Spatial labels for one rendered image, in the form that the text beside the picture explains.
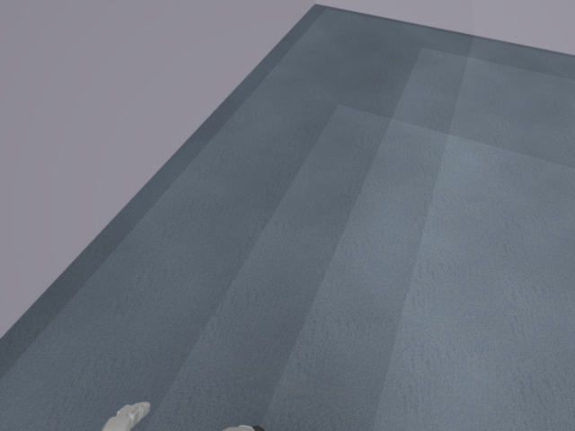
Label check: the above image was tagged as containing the left robot hand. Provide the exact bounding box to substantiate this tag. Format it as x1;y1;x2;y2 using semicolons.
102;402;150;431

